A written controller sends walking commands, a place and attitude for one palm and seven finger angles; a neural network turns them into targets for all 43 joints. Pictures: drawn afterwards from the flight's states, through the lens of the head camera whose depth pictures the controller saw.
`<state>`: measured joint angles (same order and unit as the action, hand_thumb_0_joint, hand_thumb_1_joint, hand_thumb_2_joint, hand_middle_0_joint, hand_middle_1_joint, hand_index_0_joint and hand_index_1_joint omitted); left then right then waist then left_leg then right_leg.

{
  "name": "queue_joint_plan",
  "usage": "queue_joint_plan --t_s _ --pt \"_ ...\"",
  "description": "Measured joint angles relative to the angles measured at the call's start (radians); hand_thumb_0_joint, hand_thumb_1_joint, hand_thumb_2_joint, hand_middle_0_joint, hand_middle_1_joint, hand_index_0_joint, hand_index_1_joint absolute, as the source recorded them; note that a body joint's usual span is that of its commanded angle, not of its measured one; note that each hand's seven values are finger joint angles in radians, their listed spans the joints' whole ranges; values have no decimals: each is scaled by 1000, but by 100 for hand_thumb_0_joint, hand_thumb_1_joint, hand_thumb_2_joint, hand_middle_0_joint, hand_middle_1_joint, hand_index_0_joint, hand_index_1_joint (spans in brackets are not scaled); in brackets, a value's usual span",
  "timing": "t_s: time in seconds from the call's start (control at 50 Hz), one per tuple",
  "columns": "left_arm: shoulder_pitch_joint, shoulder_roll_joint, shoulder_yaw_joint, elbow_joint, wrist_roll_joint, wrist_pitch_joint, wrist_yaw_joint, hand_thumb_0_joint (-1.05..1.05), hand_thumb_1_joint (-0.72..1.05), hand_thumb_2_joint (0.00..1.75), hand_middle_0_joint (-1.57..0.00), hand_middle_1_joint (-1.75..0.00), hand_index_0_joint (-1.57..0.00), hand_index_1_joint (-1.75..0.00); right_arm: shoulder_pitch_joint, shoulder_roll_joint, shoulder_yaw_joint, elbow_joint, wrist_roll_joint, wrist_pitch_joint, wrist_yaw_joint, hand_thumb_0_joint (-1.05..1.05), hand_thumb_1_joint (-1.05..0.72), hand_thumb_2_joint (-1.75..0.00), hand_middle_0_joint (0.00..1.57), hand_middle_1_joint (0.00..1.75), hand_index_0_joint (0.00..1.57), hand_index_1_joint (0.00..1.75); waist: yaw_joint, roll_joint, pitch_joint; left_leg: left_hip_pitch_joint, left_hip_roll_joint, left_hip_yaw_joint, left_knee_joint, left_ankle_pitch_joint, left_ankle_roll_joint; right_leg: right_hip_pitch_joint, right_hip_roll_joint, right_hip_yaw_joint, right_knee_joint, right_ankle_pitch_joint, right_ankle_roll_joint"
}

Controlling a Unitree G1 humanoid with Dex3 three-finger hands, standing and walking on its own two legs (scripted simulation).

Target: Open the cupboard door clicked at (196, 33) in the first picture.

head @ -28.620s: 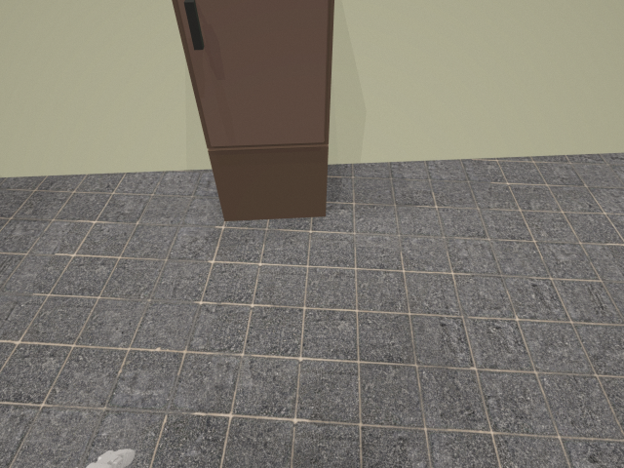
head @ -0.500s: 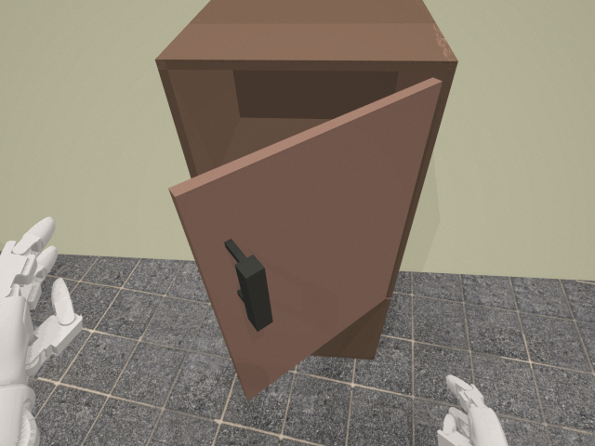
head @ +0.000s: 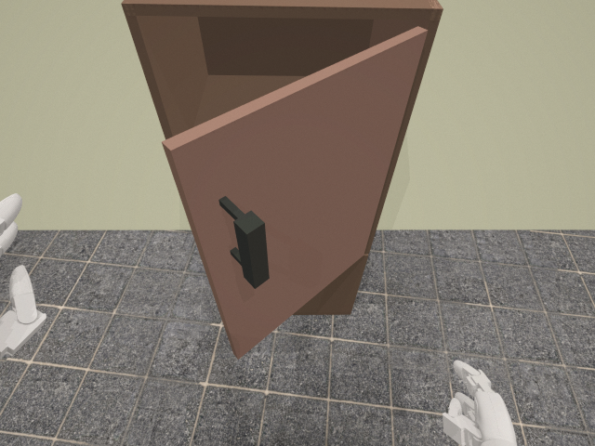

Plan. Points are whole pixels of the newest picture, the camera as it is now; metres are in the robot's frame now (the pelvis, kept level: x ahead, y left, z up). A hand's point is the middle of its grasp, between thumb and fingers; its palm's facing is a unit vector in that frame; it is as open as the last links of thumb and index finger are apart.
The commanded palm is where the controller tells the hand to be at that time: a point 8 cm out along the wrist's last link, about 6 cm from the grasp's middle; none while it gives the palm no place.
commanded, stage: step back with the hand held close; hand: left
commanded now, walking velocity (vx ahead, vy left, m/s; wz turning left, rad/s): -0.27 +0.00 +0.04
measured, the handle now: (242, 242) +0.35 +0.10 +0.09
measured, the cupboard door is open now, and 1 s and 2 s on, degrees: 41 41 41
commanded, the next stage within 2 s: stop stepping back and stand still in 0.62 s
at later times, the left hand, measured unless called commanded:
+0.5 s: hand out of the picture +0.10 +0.27 +0.17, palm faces +0.49 -0.72 -0.50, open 7.4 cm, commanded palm +0.03 +0.30 +0.18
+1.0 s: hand out of the picture +0.03 +0.23 +0.15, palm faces +0.31 -0.78 -0.55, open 7.4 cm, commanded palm -0.04 +0.27 +0.18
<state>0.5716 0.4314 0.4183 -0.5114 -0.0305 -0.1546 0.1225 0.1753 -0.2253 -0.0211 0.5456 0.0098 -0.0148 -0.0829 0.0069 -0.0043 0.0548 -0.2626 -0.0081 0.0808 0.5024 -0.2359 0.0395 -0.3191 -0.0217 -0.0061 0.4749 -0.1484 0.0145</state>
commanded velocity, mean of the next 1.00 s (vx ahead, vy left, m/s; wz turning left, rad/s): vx -0.19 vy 0.01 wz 0.01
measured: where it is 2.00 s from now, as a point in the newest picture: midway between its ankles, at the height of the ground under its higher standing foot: outside the picture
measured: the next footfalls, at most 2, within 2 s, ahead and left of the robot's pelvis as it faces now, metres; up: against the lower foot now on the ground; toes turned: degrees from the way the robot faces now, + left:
right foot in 0.62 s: -0.17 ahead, -0.11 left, +0.00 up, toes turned -2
left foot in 0.84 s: -0.17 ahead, +0.09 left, +0.00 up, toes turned +3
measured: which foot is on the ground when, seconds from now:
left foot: down 0.00-0.64, up 0.66-0.82, down 0.84-1.00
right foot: down 0.00-0.38, up 0.40-0.60, down 0.62-1.00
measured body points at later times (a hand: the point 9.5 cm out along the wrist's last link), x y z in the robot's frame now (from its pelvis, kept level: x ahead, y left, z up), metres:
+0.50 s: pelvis -0.09 +0.00 -0.01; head -0.08 +0.01 +0.44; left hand +0.07 +0.31 +0.20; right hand +0.07 -0.23 -0.10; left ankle +0.02 +0.09 -0.74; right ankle -0.08 -0.13 -0.70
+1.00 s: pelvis -0.18 -0.03 +0.00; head -0.15 -0.02 +0.45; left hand +0.01 +0.26 +0.18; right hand -0.01 -0.28 -0.07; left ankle -0.15 +0.06 -0.74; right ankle -0.21 -0.11 -0.74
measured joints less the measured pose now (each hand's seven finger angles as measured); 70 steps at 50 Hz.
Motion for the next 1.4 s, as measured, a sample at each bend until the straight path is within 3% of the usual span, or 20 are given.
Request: queue_joint_plan --t_s 0.26,0.34,0.38,0.44,0.5,0.56,0.62,0.64,0.68,0.72,0.78,0.84,0.9,1.0,1.08,1.16,1.2,1.28,1.34,1.4 --pt "-45 -65 6 6 35 -46 26 1 89 90 -22 -30 -21 -30 46 4 16 8 -8 -50 4 1 -90 -90 21 30 20 30 8 8 -6 -137 1 -17 172 -75 12 -101 -5 -17 100 16 -4" --pt "-64 -58 3 -13 30 -58 37 2 89 90 -22 -30 -21 -30 50 1 22 26 -13 -59 1 1 -90 -90 21 30 20 30 -1 -1 3 -174 -1 -27 189 -90 8 -127 -5 -22 100 6 -7" --pt "-70 -47 9 -23 28 -63 41 2 89 90 -22 -30 -21 -30 52 0 23 26 -15 -63 -3 1 -90 -90 21 30 20 30 -9 2 12 -185 3 -31 177 -46 16 -144 3 -20 121 -59 -4" --pt "-79 -16 30 -28 32 -65 41 2 89 90 -22 -30 -21 -30 65 11 11 26 -22 -79 -8 1 -90 -90 21 30 20 30 -29 28 24 -190 19 -56 139 92 23 -159 46 -5 308 -172 6" --pt "-55 4 60 -22 23 -74 43 2 89 90 -22 -30 -21 -30 73 38 7 53 -16 -93 5 1 -90 -90 21 30 20 30 -21 28 -7 -197 29 -62 96 110 14 -107 78 10 444 -258 4" --pt "-12 -7 71 -17 4 -64 51 1 89 90 -22 -30 -21 -30 68 57 15 71 -19 -110 18 1 -90 -90 21 30 20 30 -6 22 -50 -212 41 -47 24 158 -1 16 78 -7 351 -318 -6" --pt "-8 -23 53 -19 -13 -47 46 1 89 90 -21 -30 -21 -30 37 61 27 71 -21 -124 30 1 -90 -90 21 30 20 30 16 6 -66 -250 46 -21 -30 216 -16 159 62 -16 86 -282 -29" --pt "-20 -35 38 -17 -14 -49 40 1 89 90 -21 -30 -21 -30 14 56 28 76 -20 -125 33 1 -90 -90 21 30 20 30 26 11 -56 -272 54 -17 -19 203 -24 169 68 -10 28 -295 -55" --pt "-51 -56 -12 -3 -10 -50 24 2 89 90 -21 -30 -21 -30 -23 42 27 102 -16 -113 32 1 -90 -90 21 30 20 30 38 25 -24 -301 50 -44 107 25 -42 163 82 -6 10 -254 -64" --pt "-58 -40 -33 -8 -1 -49 11 2 89 90 -21 -30 -21 -30 -32 43 32 120 -6 -102 26 1 -90 -90 21 30 20 30 44 -11 -20 -310 9 -51 267 -109 -49 155 62 9 -9 -209 -53" --pt "-27 2 -5 -41 4 -39 3 2 89 90 -22 -30 -21 -30 -31 46 50 94 -2 -86 9 1 -90 -90 21 30 20 30 25 -66 -30 -234 -19 -17 264 -114 -52 136 40 19 -18 -166 -55" --pt "16 19 18 -74 -8 -32 10 1 89 90 -22 -30 -22 -30 -22 15 49 42 -2 -90 -2 1 -90 -90 21 30 20 30 -12 -35 -48 -83 -7 -7 45 101 -34 106 62 -4 20 -157 -47" --pt "16 51 29 -67 -15 -30 15 1 89 90 -22 -30 -21 -30 -26 12 21 28 4 -99 3 1 -90 -90 21 30 20 30 -25 -56 -48 -42 -35 4 -27 7 17 70 41 8 89 -217 -23" --pt "34 40 25 -8 -10 -8 12 1 89 90 -22 -30 -21 -30 -5 10 23 12 -13 -116 16 1 -91 -90 20 30 20 30 -41 -49 -24 -26 -46 3 -58 52 11 72 33 -3 77 -182 -22" --pt "65 16 7 -3 -13 -18 8 2 89 90 -22 -30 -21 -30 32 3 33 36 -12 -105 23 1 -90 -90 20 30 20 30 -39 4 -27 -49 -10 -34 -26 52 -3 104 72 -39 4 -129 -72" --pt "85 -14 -2 -1 -7 -40 14 2 89 90 -22 -30 -22 -30 80 8 25 86 -14 -80 24 1 -90 -90 21 30 20 30 2 6 -71 -114 -4 -67 193 -107 -24 97 87 -34 -20 -99 -90" --pt "52 -33 -11 27 2 -45 19 1 89 90 -22 -30 -22 -30 103 9 21 110 -18 -76 17 1 -90 -90 21 30 20 30 14 -5 -89 -105 3 -61 227 -126 -22 93 79 -31 -18 -96 -89" --pt "-52 -69 -36 87 15 -47 33 1 89 90 -22 -30 -21 -30 134 -11 19 127 -24 -93 -3 1 -90 -90 21 30 20 30 0 9 -103 4 36 -65 30 -85 -4 73 68 -66 39 -125 -77" --pt "-75 -78 -34 115 13 -44 39 1 89 90 -22 -30 -21 -30 111 -5 19 134 -21 -101 -8 2 -90 -90 21 30 20 30 -7 -3 -82 19 21 -47 22 -26 -32 73 48 -51 69 -135 -66" --pt "-45 -59 -22 112 14 -42 31 2 89 90 -21 -30 -21 -30 98 11 26 117 -20 -112 -2 2 -90 -90 20 30 20 30 -23 -1 -80 24 23 -36 14 -24 -38 77 50 -40 54 -123 -62"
